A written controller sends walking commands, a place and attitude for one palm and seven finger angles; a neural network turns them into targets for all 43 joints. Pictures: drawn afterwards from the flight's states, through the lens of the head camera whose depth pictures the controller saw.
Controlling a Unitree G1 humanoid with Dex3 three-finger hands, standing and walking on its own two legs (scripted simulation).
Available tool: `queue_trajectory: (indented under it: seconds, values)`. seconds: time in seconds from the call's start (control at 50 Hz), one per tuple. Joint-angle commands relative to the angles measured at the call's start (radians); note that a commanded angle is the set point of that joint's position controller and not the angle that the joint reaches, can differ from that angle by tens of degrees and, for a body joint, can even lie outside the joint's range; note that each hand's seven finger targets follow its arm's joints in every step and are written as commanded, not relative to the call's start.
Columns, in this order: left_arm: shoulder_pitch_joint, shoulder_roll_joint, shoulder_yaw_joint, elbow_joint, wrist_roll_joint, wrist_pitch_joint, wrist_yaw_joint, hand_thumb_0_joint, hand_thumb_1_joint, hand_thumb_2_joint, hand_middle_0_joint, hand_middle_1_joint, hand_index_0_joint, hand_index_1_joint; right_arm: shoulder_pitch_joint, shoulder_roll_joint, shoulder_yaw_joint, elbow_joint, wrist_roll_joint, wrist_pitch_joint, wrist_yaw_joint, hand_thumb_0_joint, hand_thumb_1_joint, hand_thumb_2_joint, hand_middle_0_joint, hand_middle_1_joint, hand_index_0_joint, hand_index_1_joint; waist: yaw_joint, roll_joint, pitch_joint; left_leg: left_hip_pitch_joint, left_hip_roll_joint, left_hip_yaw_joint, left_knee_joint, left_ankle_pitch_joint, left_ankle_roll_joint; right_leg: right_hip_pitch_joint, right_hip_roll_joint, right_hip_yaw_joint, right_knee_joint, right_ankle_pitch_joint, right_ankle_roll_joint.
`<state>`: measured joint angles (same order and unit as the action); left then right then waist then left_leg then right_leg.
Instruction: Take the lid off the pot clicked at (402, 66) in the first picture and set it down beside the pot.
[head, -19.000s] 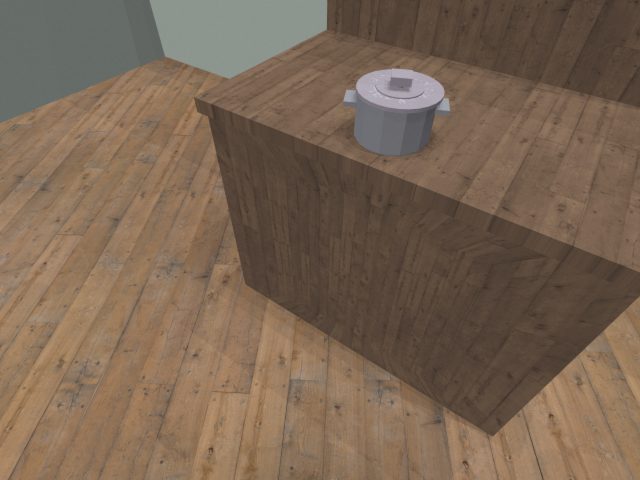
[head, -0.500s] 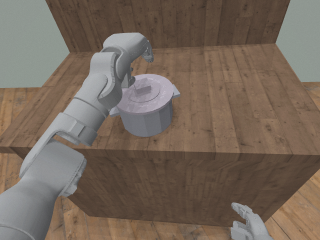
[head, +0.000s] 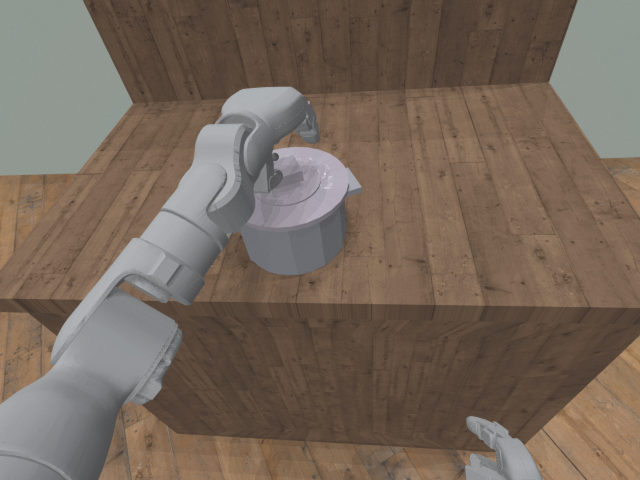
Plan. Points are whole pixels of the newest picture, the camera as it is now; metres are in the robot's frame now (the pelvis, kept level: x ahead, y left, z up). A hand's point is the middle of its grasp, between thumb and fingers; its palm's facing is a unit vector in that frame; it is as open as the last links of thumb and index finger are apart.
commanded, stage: lower the open fingers around the knob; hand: left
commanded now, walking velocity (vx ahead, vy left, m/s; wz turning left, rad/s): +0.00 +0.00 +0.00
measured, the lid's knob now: (284, 171) +0.48 +0.05 +0.15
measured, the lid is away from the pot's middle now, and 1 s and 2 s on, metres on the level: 0.00 0.00 0.01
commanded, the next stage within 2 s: close the fingers and squeeze the knob in 0.66 s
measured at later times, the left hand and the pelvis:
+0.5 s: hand (276, 179) +0.44 +0.06 +0.17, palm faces -0.20 -0.01 -0.98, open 10.0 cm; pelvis +0.00 +0.00 +0.00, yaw +1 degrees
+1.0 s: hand (284, 177) +0.44 +0.04 +0.17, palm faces -0.20 -0.01 -0.98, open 9.7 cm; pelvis +0.00 -0.01 +0.00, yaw +0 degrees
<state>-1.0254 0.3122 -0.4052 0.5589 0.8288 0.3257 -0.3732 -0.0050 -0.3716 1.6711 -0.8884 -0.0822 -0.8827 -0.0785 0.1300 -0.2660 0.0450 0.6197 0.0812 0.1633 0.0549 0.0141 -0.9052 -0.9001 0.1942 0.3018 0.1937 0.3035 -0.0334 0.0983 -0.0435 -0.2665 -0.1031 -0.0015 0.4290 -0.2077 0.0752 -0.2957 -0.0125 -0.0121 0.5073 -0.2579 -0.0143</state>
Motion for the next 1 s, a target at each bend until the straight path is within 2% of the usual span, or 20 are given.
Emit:
queue_trajectory:
  seconds: [0.0, 0.12, 0.18, 0.2, 0.26, 0.28, 0.3, 0.44, 0.48, 0.5, 0.52, 0.58, 0.64, 0.7, 0.74, 0.76, 0.78, 0.84, 0.94, 0.98]
  values:
    - [-0.498, 0.164, 0.110, -0.185, 0.025, 0.000, 0.052, 0.000, -0.377, 1.674, -0.875, -0.081, -0.875, -0.081, -0.137, -0.080, -0.038, -0.166, 0.000, -0.037, 0.006, 0.000, -0.900, -0.900, 0.200, 0.300, 0.200, 0.300, 0.006, -0.174, -0.390, 0.138, 0.052, -0.047, -0.022, 0.254, -0.014, 0.155, 0.003, -0.008, -0.031, 0.310, -0.031]
    - [-0.491, 0.215, 0.153, -0.173, 0.032, 0.007, 0.062, 0.000, -0.377, 1.674, -0.875, -0.081, -0.875, -0.081, -0.131, -0.083, -0.038, -0.154, -0.005, -0.037, -0.002, 0.000, -0.900, -0.900, 0.200, 0.300, 0.200, 0.300, 0.007, -0.195, -0.371, 0.115, 0.048, -0.039, -0.020, 0.239, -0.010, 0.176, 0.003, -0.004, -0.039, 0.329, -0.029]
    - [-0.460, 0.103, 0.071, -0.182, 0.002, 0.003, 0.057, 0.000, -0.377, 1.674, -0.875, -0.081, -0.875, -0.081, -0.124, -0.087, -0.046, -0.155, 0.002, -0.031, 0.002, 0.000, -0.900, -0.900, 0.200, 0.300, 0.200, 0.300, -0.015, -0.166, -0.351, 0.142, 0.050, -0.049, -0.007, 0.271, -0.012, 0.128, -0.001, -0.015, -0.038, 0.335, -0.033]
    - [-0.476, 0.150, 0.103, -0.178, 0.025, 0.009, 0.059, 0.000, -0.377, 1.674, -0.875, -0.081, -0.875, -0.081, -0.128, -0.081, -0.042, -0.151, -0.002, -0.032, 0.002, 0.000, -0.900, -0.900, 0.200, 0.300, 0.200, 0.300, -0.004, -0.170, -0.376, 0.147, 0.050, -0.046, -0.013, 0.251, -0.013, 0.141, 0.006, -0.010, -0.038, 0.318, -0.029]
    - [-0.514, 0.165, 0.106, -0.150, 0.034, 0.017, 0.065, 0.000, -0.377, 1.674, -0.875, -0.081, -0.875, -0.081, -0.125, -0.083, -0.037, -0.140, 0.000, -0.031, -0.007, 0.000, -0.900, -0.900, 0.200, 0.300, 0.200, 0.300, -0.010, -0.166, -0.345, 0.128, 0.047, -0.044, -0.023, 0.207, -0.014, 0.131, 0.008, -0.012, -0.042, 0.291, -0.031]
    - [-0.507, 0.140, 0.096, -0.186, 0.005, 0.001, 0.069, 0.000, -0.377, 1.674, -0.875, -0.081, -0.875, -0.081, -0.121, -0.089, -0.044, -0.149, -0.001, -0.033, -0.006, 0.000, -0.900, -0.900, 0.200, 0.300, 0.200, 0.300, -0.015, -0.152, -0.365, 0.139, 0.045, -0.054, -0.011, 0.226, -0.012, 0.135, 0.001, -0.010, -0.039, 0.305, -0.034]
    - [-0.536, 0.138, 0.081, -0.199, 0.026, 0.001, 0.069, 0.000, -0.377, 1.674, -0.875, -0.081, -0.875, -0.081, -0.128, -0.076, -0.040, -0.149, -0.001, -0.039, -0.003, 0.000, -0.900, -0.900, 0.200, 0.300, 0.200, 0.300, -0.011, -0.135, -0.398, 0.161, 0.044, -0.056, -0.015, 0.240, -0.014, 0.143, 0.008, -0.008, -0.032, 0.310, -0.033]
    - [-0.520, 0.113, 0.074, -0.150, 0.030, 0.011, 0.079, 0.000, -0.377, 1.674, -0.875, -0.081, -0.875, -0.081, -0.116, -0.078, -0.044, -0.134, -0.003, -0.033, 0.002, 0.000, -0.900, -0.900, 0.200, 0.300, 0.200, 0.300, -0.014, -0.168, -0.372, 0.150, 0.047, -0.056, -0.016, 0.249, -0.015, 0.134, 0.011, -0.016, -0.033, 0.322, -0.033]
    - [-0.465, 0.169, 0.138, -0.153, 0.008, 0.001, 0.086, 0.000, -0.377, 1.674, -0.875, -0.081, -0.875, -0.081, -0.111, -0.093, -0.048, -0.138, -0.009, -0.034, 0.000, 0.000, -0.900, -0.900, 0.200, 0.300, 0.200, 0.300, 0.000, -0.168, -0.395, 0.136, 0.043, -0.058, -0.009, 0.263, -0.011, 0.176, 0.001, -0.007, -0.033, 0.352, -0.036]
    - [-0.478, 0.187, 0.141, -0.141, 0.033, 0.002, 0.086, 0.000, -0.377, 1.674, -0.875, -0.081, -0.875, -0.081, -0.121, -0.083, -0.040, -0.136, -0.009, -0.034, 0.000, 0.000, -0.900, -0.900, 0.200, 0.300, 0.200, 0.300, 0.004, -0.181, -0.405, 0.131, 0.045, -0.051, -0.016, 0.262, -0.014, 0.187, 0.005, -0.005, -0.027, 0.354, -0.032]
    - [-0.470, 0.132, 0.095, -0.139, 0.031, 0.006, 0.081, 0.000, -0.377, 1.674, -0.875, -0.081, -0.875, -0.081, -0.126, -0.076, -0.040, -0.141, -0.007, -0.033, 0.002, 0.000, -0.900, -0.900, 0.200, 0.300, 0.200, 0.300, 0.000, -0.176, -0.379, 0.126, 0.044, -0.047, -0.016, 0.262, -0.014, 0.173, 0.005, -0.008, -0.030, 0.358, -0.032]
    - [-0.421, 0.104, 0.089, -0.105, 0.007, 0.005, 0.082, 0.000, -0.377, 1.674, -0.875, -0.081, -0.875, -0.081, -0.114, -0.088, -0.047, -0.139, -0.003, -0.022, 0.005, 0.000, -0.900, -0.900, 0.200, 0.300, 0.200, 0.300, -0.009, -0.184, -0.332, 0.110, 0.047, -0.049, -0.015, 0.241, -0.012, 0.142, 0.001, -0.015, -0.039, 0.331, -0.034]
    - [-0.506, 0.113, 0.074, -0.177, 0.031, 0.005, 0.083, 0.000, -0.377, 1.674, -0.875, -0.081, -0.875, -0.081, -0.134, -0.075, -0.042, -0.146, -0.003, -0.027, 0.006, 0.000, -0.900, -0.900, 0.200, 0.300, 0.200, 0.300, -0.005, -0.145, -0.379, 0.143, 0.045, -0.048, -0.017, 0.252, -0.014, 0.155, 0.007, -0.009, -0.029, 0.337, -0.034]
    - [-0.475, 0.156, 0.116, -0.158, 0.031, 0.006, 0.089, 0.000, -0.377, 1.674, -0.875, -0.081, -0.875, -0.081, -0.124, -0.075, -0.043, -0.141, -0.007, -0.027, 0.006, 0.000, -0.900, -0.900, 0.200, 0.300, 0.200, 0.300, 0.002, -0.171, -0.399, 0.141, 0.047, -0.051, -0.015, 0.256, -0.012, 0.172, 0.008, -0.007, -0.031, 0.341, -0.032]
    - [-0.464, 0.162, 0.121, -0.100, 0.032, 0.015, 0.090, 0.000, -0.377, 1.674, -0.875, -0.081, -0.875, -0.081, -0.122, -0.079, -0.038, -0.131, -0.005, -0.026, -0.002, 0.000, -0.900, -0.900, 0.200, 0.300, 0.200, 0.300, 0.001, -0.210, -0.340, 0.096, 0.045, -0.034, -0.026, 0.210, -0.010, 0.170, 0.006, -0.004, -0.042, 0.328, -0.028]
    - [-0.469, 0.131, 0.093, -0.092, 0.030, 0.016, 0.088, 0.000, -0.281, 1.401, -0.833, -0.081, -0.833, -0.081, -0.125, -0.079, -0.037, -0.129, -0.002, -0.024, -0.004, 0.000, -0.900, -0.900, 0.200, 0.300, 0.200, 0.300, -0.006, -0.213, -0.330, 0.092, 0.046, -0.033, -0.031, 0.189, -0.012, 0.154, 0.006, -0.006, -0.044, 0.308, -0.026]
    - [-0.467, 0.102, 0.083, -0.143, 0.004, 0.001, 0.088, 0.000, -0.269, 1.397, -0.840, -0.081, -0.840, -0.081, -0.123, -0.084, -0.046, -0.140, -0.002, -0.026, -0.001, 0.000, -0.900, -0.900, 0.200, 0.300, 0.200, 0.300, -0.009, -0.182, -0.340, 0.106, 0.043, -0.040, -0.021, 0.207, -0.009, 0.152, -0.001, -0.007, -0.042, 0.321, -0.031]
    - [-0.485, 0.126, 0.088, -0.157, 0.027, 0.008, 0.087, 0.000, -0.232, 1.384, -0.861, -0.081, -0.861, -0.081, -0.135, -0.075, -0.040, -0.144, -0.002, -0.027, 0.002, 0.000, -0.900, -0.900, 0.200, 0.300, 0.200, 0.300, 0.001, -0.170, -0.371, 0.122, 0.044, -0.044, -0.024, 0.216, -0.012, 0.166, 0.005, -0.007, -0.034, 0.318, -0.031]
    - [-0.495, 0.140, 0.098, -0.090, 0.033, 0.014, 0.089, 0.000, -0.170, 1.357, -0.896, -0.081, -0.896, -0.081, -0.124, -0.077, -0.038, -0.131, -0.003, -0.026, -0.009, 0.000, -0.900, -0.900, 0.200, 0.300, 0.200, 0.300, -0.006, -0.201, -0.338, 0.094, 0.043, -0.033, -0.028, 0.173, -0.008, 0.159, 0.004, -0.002, -0.046, 0.298, -0.026]
    - [-0.506, 0.152, 0.114, -0.161, 0.009, -0.003, 0.092, 0.000, -0.144, 1.344, -0.911, -0.081, -0.911, -0.081, -0.130, -0.085, -0.044, -0.144, -0.003, -0.032, -0.008, 0.000, -0.900, -0.900, 0.200, 0.300, 0.200, 0.300, -0.005, -0.173, -0.386, 0.116, 0.041, -0.042, -0.015, 0.210, -0.007, 0.185, -0.003, 0.004, -0.038, 0.333, -0.031]
